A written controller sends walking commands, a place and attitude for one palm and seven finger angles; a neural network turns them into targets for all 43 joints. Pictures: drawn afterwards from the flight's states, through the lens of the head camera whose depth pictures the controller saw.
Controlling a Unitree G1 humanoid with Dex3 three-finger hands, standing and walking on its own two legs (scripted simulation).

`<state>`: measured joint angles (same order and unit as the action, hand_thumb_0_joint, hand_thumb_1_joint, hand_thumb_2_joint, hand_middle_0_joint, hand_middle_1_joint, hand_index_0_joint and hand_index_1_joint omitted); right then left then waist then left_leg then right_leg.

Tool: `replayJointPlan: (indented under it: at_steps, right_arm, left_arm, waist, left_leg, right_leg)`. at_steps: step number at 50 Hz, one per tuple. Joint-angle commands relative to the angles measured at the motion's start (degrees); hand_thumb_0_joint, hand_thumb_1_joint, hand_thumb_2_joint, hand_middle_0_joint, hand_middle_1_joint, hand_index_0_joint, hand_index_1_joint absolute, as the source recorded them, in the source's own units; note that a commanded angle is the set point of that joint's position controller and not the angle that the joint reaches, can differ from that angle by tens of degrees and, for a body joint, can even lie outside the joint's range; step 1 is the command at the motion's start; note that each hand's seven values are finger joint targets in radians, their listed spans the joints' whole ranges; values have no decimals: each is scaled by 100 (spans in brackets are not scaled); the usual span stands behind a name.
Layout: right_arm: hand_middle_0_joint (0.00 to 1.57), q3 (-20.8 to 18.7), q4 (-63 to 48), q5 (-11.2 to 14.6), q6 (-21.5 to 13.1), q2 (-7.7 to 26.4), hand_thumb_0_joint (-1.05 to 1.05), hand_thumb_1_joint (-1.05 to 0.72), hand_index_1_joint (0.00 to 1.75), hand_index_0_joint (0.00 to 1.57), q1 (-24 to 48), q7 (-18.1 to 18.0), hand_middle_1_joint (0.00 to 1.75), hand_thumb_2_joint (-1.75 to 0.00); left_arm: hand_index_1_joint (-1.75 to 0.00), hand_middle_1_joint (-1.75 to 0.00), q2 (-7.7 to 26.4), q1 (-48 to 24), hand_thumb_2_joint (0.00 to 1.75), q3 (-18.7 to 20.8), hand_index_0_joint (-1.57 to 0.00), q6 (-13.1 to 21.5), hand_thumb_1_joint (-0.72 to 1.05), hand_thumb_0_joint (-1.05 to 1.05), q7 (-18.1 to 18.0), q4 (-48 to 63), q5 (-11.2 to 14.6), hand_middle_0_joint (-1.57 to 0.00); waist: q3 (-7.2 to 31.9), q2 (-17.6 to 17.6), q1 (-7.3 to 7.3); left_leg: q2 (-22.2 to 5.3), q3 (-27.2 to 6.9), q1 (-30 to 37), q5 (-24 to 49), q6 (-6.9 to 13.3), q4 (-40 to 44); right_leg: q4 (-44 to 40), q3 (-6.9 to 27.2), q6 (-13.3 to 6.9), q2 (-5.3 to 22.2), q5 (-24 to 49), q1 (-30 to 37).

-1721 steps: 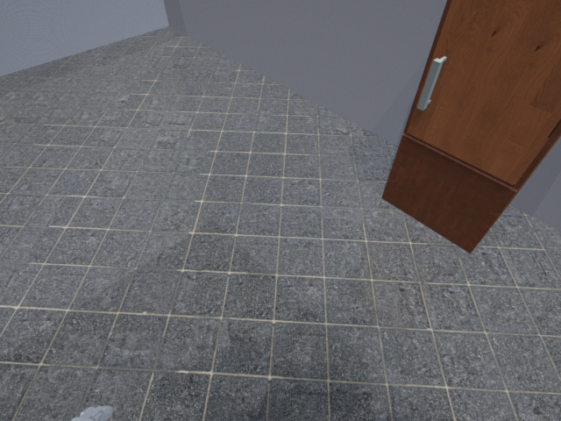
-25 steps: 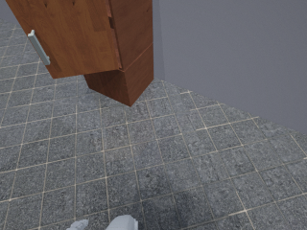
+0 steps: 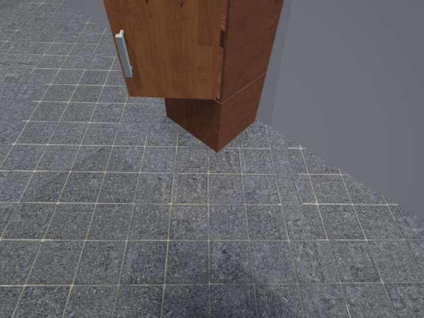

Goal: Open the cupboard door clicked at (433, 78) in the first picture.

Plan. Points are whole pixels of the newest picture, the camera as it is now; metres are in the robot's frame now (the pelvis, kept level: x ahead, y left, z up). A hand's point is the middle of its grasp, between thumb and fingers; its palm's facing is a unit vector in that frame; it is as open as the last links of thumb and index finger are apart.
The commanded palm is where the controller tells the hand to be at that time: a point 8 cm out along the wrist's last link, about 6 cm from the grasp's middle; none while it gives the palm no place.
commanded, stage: take the last steps up to it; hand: left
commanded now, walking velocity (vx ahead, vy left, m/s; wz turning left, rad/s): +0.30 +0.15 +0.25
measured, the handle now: (125, 54) +1.04 +0.43 -0.11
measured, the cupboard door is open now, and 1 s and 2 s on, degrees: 42 42 42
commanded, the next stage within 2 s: come to a stop and stand still in 1.44 s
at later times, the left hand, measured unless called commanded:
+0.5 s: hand out of the picture +0.00 +0.20 -0.19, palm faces +0.23 -0.96 -0.17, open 7.4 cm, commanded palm none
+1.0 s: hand (113, 203) +0.39 +0.29 -0.15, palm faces +0.06 -0.97 -0.22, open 7.4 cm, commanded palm none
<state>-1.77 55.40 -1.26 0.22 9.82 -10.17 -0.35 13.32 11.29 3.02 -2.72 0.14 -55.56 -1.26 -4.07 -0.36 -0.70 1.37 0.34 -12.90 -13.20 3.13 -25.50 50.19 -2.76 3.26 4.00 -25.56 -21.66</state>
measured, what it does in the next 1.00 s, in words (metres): walks ahead: right foot, then left foot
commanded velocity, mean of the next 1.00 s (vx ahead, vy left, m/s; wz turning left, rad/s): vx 0.30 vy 0.08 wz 0.02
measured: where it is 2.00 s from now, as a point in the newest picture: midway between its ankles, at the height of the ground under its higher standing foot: (182, 244)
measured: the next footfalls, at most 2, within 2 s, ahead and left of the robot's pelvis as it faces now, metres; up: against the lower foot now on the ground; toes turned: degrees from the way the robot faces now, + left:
right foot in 0.10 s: +0.04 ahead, -0.13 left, +0.00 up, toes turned -3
left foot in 0.52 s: +0.24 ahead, +0.20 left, +0.00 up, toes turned +15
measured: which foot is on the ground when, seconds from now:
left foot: down 0.00-0.10, up 0.12-0.50, down 0.52-1.00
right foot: up 0.00-0.08, down 0.10-0.50, up 0.52-0.98, down 1.00-1.00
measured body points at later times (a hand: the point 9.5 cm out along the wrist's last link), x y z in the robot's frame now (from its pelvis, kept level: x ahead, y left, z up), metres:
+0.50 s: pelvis +0.12 +0.06 -0.02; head +0.16 +0.07 +0.43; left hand -0.01 +0.26 -0.17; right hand +0.24 -0.17 -0.16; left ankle +0.20 +0.19 -0.74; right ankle +0.00 -0.13 -0.74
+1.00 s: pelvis +0.27 +0.10 -0.01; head +0.29 +0.08 +0.44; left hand +0.39 +0.34 -0.14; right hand +0.24 -0.12 -0.18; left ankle +0.20 +0.19 -0.74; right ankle +0.33 +0.00 -0.75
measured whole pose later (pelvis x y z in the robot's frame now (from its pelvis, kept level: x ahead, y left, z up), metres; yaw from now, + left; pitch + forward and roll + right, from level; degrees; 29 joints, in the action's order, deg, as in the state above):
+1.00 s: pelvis +0.27 +0.10 -0.01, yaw +4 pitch +0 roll +3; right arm -2.2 63.2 -1.6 -2.4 9.1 -22.3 -0.1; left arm 9.9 6.5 2.7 1.0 1.1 -53.6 -1.7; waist -1.8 -0.1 2.1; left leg 0.4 11.3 -5.8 -19.5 1.3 -25.7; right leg 32.6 -4.9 -0.8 4.2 -13.3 -19.3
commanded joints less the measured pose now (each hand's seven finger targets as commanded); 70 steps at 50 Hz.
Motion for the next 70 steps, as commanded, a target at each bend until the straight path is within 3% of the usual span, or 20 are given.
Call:
replayJointPlan:
  at_steps: [1, 3, 5, 6, 11, 20, 23, 24, 25, 27, 33, 44, 48, 50, 51, 54, 57, 64, 67, 70]
  right_arm:
    - [20, -298, -144, -30, -33, 1170, 0, -90, 30, 20, -315, -38, 30, -90]
    - [20, -298, -197, 23, -32, 1042, 0, -90, 30, 20, -91, -15, 30, -90]
    - [20, -223, -539, 23, -68, 635, 0, -90, 30, 20, 206, 62, 30, -90]
    - [20, -279, -601, -67, -38, 896, 0, -90, 30, 20, 431, 107, 30, -90]
    - [20, -272, -91, -33, 58, 567, 0, -90, 30, 20, 3, 237, 30, -90]
    - [20, -122, -301, 26, -77, 266, 0, -90, 30, 20, 714, 357, 30, -90]
    - [20, -170, 13, -10, -194, 507, 0, -90, 30, 20, -348, 267, 30, -90]
    - [20, -255, 284, -40, -217, 895, 0, -90, 30, 20, -1213, 204, 30, -90]
    - [20, -447, 416, -130, -259, 1623, 0, -90, 30, 20, -1976, 97, 30, -90]
    - [20, -454, 457, -55, -216, 1777, 0, -90, 30, 20, -1929, -49, 30, -90]
    - [20, -176, 172, -25, -402, 683, 0, -90, 30, 20, -622, -81, 30, -90]
    - [20, -192, 376, -60, -407, 746, 0, -90, 30, 20, -1137, -26, 30, -90]
    - [20, -147, 507, -39, -358, 674, 0, -90, 30, 20, -1179, -32, 30, -90]
    - [20, -88, 358, 34, -395, 324, 0, -90, 30, 20, -1154, 33, 30, -90]
    - [20, -110, 246, 22, -364, 556, 0, -90, 30, 20, -857, 31, 30, -90]
    - [20, -162, 288, 13, -302, 385, 0, -90, 30, 20, -453, 28, 30, -90]
    - [20, -133, 443, -18, -185, 127, 0, -90, 30, 20, -795, 75, 30, -90]
    - [20, -138, 173, -6, -251, 115, 0, -90, 30, 20, -167, 180, 30, -90]
    - [20, -167, 380, -32, -332, 370, 0, -90, 30, 20, -749, 121, 30, -90]
    - [20, -373, 612, -122, -290, 1429, 0, -90, 30, 20, -2143, -52, 30, -90]
  left_arm:
    - [-30, -30, 253, 58, 90, 104, -20, 274, 90, 0, 58, 423, -5, -20]
    - [-30, -30, 364, 817, 90, 193, -20, 350, 90, 0, 36, 170, -25, -20]
    - [-30, -30, 1187, 1533, 90, 361, -20, 417, 90, 0, -66, 82, -82, -20]
    - [-30, -30, 1168, 1389, 90, 331, -20, 428, 90, 0, -78, 135, -12, -20]
    - [-30, -30, 406, 825, 90, 138, -20, 679, 90, 0, -100, 49, 13, -20]
    - [-30, -30, 568, 1445, 90, 137, -20, 684, 90, 0, -124, -526, -63, -20]
    - [-30, -30, 680, 1135, 90, 187, -20, 625, 90, 0, -118, -488, -33, -20]
    - [-30, -30, 522, 1165, 90, 156, -20, 603, 90, 0, -91, -478, -32, -20]
    - [-30, -30, 166, 1465, 90, 127, -20, 542, 90, 0, -51, -350, 53, -20]
    - [-30, -30, -55, 770, 90, 35, -20, 539, 90, 0, -94, -1, 51, -20]
    - [-30, -30, -228, 912, 90, 70, -20, 339, 90, 0, 35, -277, -44, -20]
    - [-30, -30, -51, -448, 90, 66, -20, 377, 90, 0, 102, 449, -38, -20]
    - [-30, -30, 81, 103, 90, 106, -20, 453, 90, 0, 76, 267, -46, -20]
    - [-30, -30, 874, 1385, 90, 286, -20, 573, 90, 0, 7, -155, -50, -20]
    - [-30, -30, 1009, 1729, 90, 325, -20, 610, 90, 0, -32, -225, 32, -20]
    - [-30, -30, 417, 890, 90, 185, -20, 630, 90, 0, -110, -56, 43, -20]
    - [-30, -30, 147, 682, 90, 98, -20, 715, 90, 0, -85, -128, 20, -20]
    - [-30, -30, 420, 866, 90, 138, -20, 700, 90, 0, -48, -451, -12, -20]
    - [-30, -30, 418, 748, 90, 147, -20, 606, 90, 0, -49, -505, 27, -20]
    - [-30, -30, -18, 750, 90, 22, -20, 550, 90, 0, -49, -176, 36, -20]
  waist:
    - [319, 833, 49]
    - [305, 283, -364]
    - [114, -1789, -742]
    - [-156, -974, -585]
    - [-292, -956, -34]
    - [-214, -1238, -265]
    - [193, -998, 314]
    - [739, -238, 637]
    - [1474, 1403, 835]
    - [1450, 1257, 771]
    - [237, 687, -34]
    - [-62, 221, 132]
    - [203, 16, -119]
    - [654, -1555, -531]
    - [815, -1737, -670]
    - [234, -329, -250]
    - [211, -817, 57]
    - [-26, -744, -42]
    - [138, -496, 298]
    - [840, 1561, 758]
  left_leg:
    - [-1224, -1571, -96, -804, 745, 882]
    - [-699, -1155, -1296, -1575, 388, 52]
    - [220, -77, -3210, -2300, -231, -2762]
    - [-111, -435, -3162, -1758, -258, -3540]
    - [-536, -152, -2664, 32, -547, -3788]
    - [-392, 604, -1834, 58, -408, -1429]
    - [-34, 933, 108, 170, -214, -485]
    - [-239, 723, 1344, 130, -137, -332]
    - [-1757, -1375, 2599, 221, 385, -126]
    - [-2597, -2436, 2008, -549, 931, 956]
    - [-1800, -542, -279, -406, 599, 1627]
    - [-1841, -271, 357, -42, 815, 1635]
    - [-1332, 161, 45, 128, 364, 467]
    - [-212, 1046, -1998, -1047, -201, -2067]
    - [-190, 594, -2355, -2196, -254, -3341]
    - [-708, -68, -2482, -1023, -350, -3790]
    - [-716, 187, -1894, -415, -497, -3026]
    - [-474, 535, -1134, 28, -436, -1139]
    - [-244, 717, 326, 431, -360, -224]
    - [-2547, -2364, 1721, 182, 799, 945]
  right_leg:
    - [-1283, -286, -127, -250, 139, 560]
    - [-2515, -198, -212, -148, 630, 2225]
    - [-4237, 3126, -1150, 2546, -1159, 2970]
    - [-4459, 3226, -1388, 2667, -1637, 2185]
    - [-4095, 633, -797, 1547, 1691, 1692]
    - [-3526, -260, -714, 1526, 3318, 2093]
    - [-2381, -624, -558, 1331, 3751, 1457]
    - [-1136, -762, -439, 1096, 3182, 986]
    - [538, -1014, -193, 238, 446, -434]
    - [2596, -7, -430, 55, -878, -1443]
    - [1808, 66, -340, 450, 810, -967]
    - [-1019, -65, -320, 210, 1136, -481]
    - [-2187, -329, -416, -111, 1363, 1166]
    - [-3075, 2081, -1241, 1620, 1560, 3374]
    - [-3566, 3000, -1702, 2184, 2040, 3323]
    - [-3678, 1699, -1567, 1757, 2415, 2279]
    - [-3853, 598, -1250, 1243, 2705, 1633]
    - [-3662, 459, -1158, 1212, 2245, 1386]
    - [-2794, 105, -885, 870, 2152, 860]
    - [992, -395, -450, -362, -1094, -987]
